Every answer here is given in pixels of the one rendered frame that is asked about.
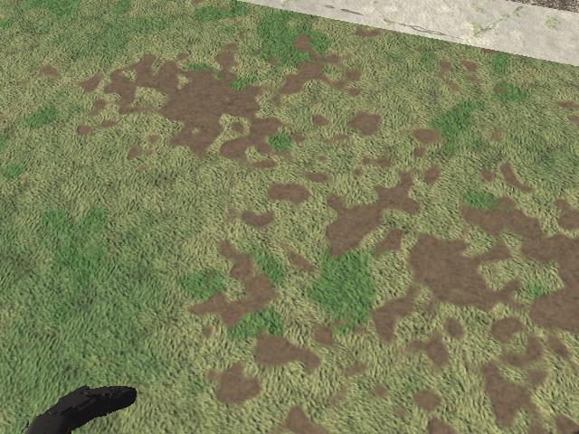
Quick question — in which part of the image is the robot left hand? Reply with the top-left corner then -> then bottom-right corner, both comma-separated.
25,385 -> 137,434

